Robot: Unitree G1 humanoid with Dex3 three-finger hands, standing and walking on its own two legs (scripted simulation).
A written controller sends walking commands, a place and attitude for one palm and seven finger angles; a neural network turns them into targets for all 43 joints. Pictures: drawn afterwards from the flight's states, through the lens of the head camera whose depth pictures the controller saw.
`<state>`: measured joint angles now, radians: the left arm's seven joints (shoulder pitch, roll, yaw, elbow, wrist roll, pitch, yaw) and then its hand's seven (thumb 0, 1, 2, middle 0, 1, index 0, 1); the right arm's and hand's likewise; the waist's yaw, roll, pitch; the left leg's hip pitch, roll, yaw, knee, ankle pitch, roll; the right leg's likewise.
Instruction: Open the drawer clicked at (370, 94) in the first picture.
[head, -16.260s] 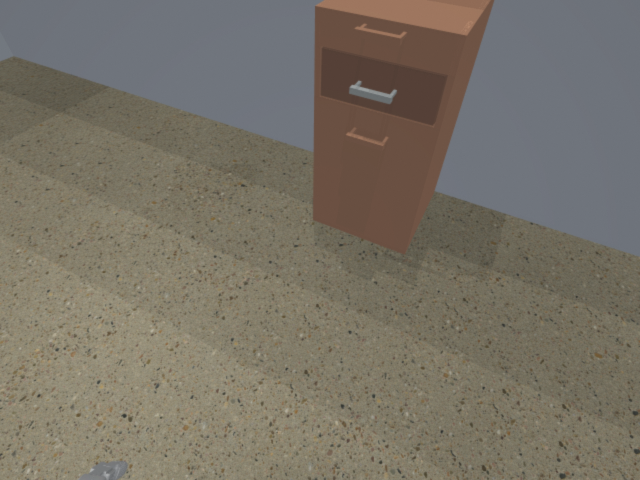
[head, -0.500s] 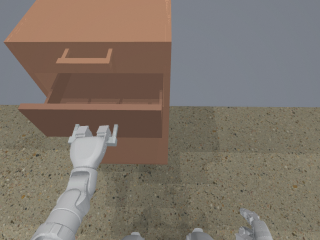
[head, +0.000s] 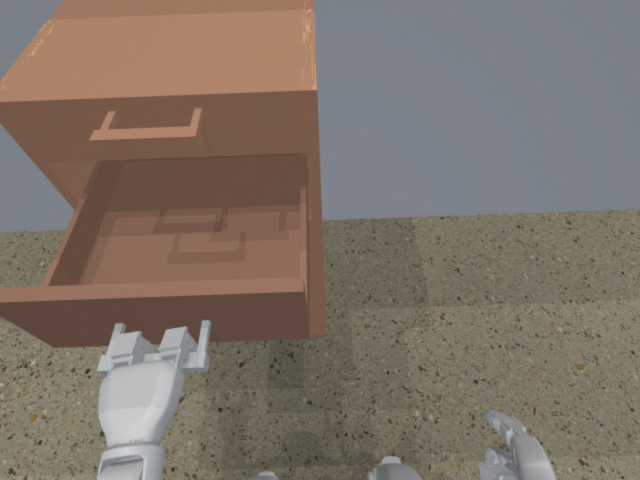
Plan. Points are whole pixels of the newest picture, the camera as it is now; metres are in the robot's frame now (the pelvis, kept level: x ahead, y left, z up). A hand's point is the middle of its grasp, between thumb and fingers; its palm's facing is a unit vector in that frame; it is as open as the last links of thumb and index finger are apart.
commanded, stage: pull the drawer open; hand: left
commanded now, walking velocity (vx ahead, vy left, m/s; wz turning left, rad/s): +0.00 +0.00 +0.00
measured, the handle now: (158, 347) +0.29 +0.23 -0.02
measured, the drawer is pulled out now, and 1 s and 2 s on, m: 0.24 0.30 0.30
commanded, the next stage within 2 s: open the thumb to release the handle in 0.60 s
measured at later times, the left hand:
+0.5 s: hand (151, 462) +0.16 +0.21 -0.04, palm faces -0.07 -0.11 -0.99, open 6.0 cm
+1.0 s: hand (140, 456) +0.16 +0.22 -0.04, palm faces -0.02 -0.08 -1.00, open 7.9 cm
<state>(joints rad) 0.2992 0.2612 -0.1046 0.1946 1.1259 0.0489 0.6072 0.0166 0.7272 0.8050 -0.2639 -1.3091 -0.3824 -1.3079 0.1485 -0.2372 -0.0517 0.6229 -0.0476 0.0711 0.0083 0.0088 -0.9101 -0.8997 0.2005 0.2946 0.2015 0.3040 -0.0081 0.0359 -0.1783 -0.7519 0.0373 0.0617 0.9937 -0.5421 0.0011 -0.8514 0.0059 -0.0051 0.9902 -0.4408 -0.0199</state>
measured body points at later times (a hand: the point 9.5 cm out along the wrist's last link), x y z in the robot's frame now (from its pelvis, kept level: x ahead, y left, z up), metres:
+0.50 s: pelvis +0.00 -0.01 -0.02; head +0.07 -0.03 +0.42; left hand +0.16 +0.21 +0.01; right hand +0.22 -0.22 -0.12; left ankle -0.04 +0.12 -0.67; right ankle +0.02 -0.11 -0.67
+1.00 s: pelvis -0.01 -0.01 -0.02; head +0.06 -0.04 +0.42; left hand +0.16 +0.22 +0.01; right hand +0.19 -0.24 -0.13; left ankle -0.04 +0.12 -0.67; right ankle +0.02 -0.11 -0.67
